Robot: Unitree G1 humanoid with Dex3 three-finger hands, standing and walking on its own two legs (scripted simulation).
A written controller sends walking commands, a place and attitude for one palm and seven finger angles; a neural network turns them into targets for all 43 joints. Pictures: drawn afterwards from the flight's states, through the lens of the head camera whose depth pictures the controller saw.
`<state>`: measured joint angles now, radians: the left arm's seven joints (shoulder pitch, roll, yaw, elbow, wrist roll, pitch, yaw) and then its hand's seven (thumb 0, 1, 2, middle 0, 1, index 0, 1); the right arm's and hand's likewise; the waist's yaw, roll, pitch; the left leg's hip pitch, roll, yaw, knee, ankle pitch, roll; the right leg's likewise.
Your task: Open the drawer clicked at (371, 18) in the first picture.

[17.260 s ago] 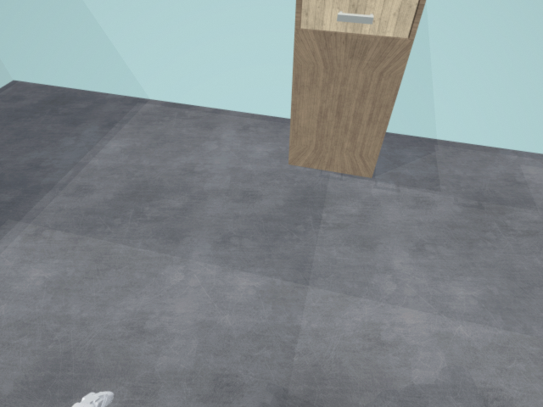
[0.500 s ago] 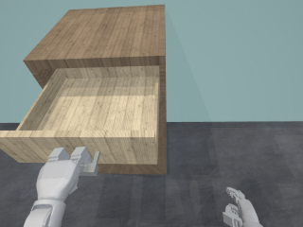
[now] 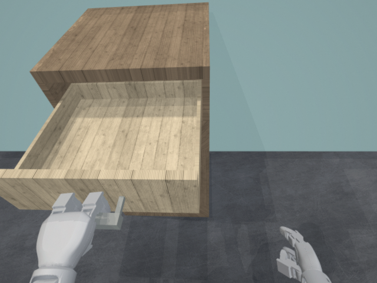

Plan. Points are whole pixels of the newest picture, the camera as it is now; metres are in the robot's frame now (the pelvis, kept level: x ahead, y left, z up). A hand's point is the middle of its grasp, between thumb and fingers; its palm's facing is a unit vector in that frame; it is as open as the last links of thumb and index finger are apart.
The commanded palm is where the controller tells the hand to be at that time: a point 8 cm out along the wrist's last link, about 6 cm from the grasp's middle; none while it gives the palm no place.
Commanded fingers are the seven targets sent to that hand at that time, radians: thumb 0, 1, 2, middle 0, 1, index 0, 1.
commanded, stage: open the thumb to release the handle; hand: left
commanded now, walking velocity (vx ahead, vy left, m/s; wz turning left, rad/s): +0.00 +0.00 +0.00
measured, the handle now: (90, 210) +0.23 +0.23 +0.06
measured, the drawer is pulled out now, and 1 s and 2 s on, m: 0.30 0.30 0.30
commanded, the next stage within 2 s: lift the hand off the handle in 0.44 s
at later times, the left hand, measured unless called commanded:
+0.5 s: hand (83, 237) +0.19 +0.23 +0.04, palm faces +0.04 -0.09 -0.99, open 12.8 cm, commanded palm +0.16 +0.24 +0.09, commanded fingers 0.00 -0.50 0.30 -0.30 -1.20 -0.30 -1.20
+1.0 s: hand (83, 234) +0.19 +0.23 +0.04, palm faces +0.03 -0.09 -1.00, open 13.4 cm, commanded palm +0.17 +0.23 +0.12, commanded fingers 0.00 -0.50 0.30 -0.30 -1.20 -0.30 -1.20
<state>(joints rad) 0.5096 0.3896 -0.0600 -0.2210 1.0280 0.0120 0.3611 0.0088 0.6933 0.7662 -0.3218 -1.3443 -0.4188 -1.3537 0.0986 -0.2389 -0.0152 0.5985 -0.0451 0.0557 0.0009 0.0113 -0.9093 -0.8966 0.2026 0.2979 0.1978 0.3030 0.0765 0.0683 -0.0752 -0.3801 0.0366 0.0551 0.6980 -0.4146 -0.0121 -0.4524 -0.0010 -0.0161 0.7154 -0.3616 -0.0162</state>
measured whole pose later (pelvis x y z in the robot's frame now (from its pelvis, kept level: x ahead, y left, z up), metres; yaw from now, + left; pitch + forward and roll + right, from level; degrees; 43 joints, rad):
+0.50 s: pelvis -0.01 -0.01 +0.01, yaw +2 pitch +4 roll +0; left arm 0.36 0.38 -0.08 -0.12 1.02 0.01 0.30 0.00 -0.34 0.36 -0.35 -1.24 -0.35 -1.24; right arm 0.08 -0.23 0.00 0.64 -0.04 0.05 -0.04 0.01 -0.91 -0.90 0.20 0.30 0.20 0.30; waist 0.11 0.07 -0.05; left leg -0.35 0.03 0.03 0.65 -0.37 -0.02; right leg -0.41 -0.01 -0.04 0.67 -0.33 -0.02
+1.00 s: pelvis -0.02 +0.00 +0.01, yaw +2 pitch +2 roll +0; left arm 0.26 0.39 -0.11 -0.06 1.01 0.03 0.28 0.00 -0.49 0.30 -0.34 -1.20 -0.38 -1.27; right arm 0.09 -0.22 0.00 0.66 -0.03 0.04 -0.06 0.01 -0.91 -0.90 0.20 0.30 0.20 0.30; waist 0.11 0.08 -0.03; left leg -0.33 0.02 0.02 0.63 -0.34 -0.01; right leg -0.39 -0.02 -0.05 0.64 -0.30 -0.02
